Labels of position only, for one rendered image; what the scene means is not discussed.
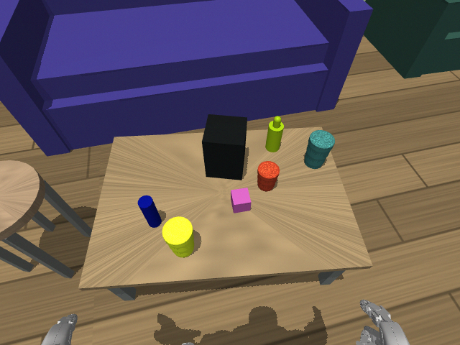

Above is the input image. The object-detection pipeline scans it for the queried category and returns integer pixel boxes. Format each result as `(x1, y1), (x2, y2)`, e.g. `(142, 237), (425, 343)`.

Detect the armchair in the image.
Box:
(363, 0), (460, 79)

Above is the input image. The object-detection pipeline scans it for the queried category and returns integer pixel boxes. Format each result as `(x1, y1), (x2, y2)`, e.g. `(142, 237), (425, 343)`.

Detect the right robot hand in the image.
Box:
(356, 300), (410, 345)

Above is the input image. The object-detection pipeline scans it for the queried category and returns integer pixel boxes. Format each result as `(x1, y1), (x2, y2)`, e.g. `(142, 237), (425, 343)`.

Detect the left robot hand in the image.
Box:
(41, 314), (78, 345)

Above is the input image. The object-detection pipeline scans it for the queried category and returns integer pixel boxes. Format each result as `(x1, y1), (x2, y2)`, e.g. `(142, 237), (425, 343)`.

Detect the sofa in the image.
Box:
(0, 0), (373, 156)

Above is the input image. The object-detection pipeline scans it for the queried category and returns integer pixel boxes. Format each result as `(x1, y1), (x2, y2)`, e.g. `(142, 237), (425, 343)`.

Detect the stool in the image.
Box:
(0, 160), (92, 279)

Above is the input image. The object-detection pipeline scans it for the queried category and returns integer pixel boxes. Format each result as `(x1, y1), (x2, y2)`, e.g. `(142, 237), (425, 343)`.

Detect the coffee table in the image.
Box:
(78, 127), (373, 301)

